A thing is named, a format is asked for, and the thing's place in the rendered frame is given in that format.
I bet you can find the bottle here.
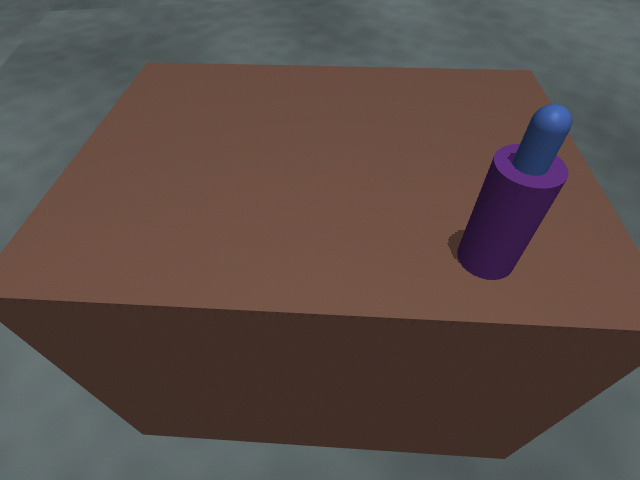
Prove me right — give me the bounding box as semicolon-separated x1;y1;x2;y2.
457;104;572;280

